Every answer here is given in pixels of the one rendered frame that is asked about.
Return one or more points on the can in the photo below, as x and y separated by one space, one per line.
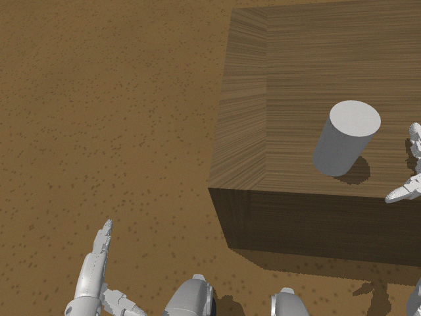
349 128

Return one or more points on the right robot hand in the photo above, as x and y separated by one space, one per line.
412 187

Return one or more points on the left robot arm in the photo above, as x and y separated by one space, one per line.
84 306

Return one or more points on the left robot hand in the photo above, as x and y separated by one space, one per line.
92 277

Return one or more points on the right robot arm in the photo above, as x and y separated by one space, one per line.
413 307

